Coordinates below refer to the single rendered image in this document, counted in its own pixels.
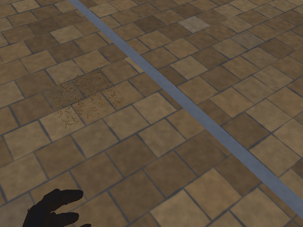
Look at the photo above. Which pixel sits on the robot left hand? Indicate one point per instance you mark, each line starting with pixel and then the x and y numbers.
pixel 40 215

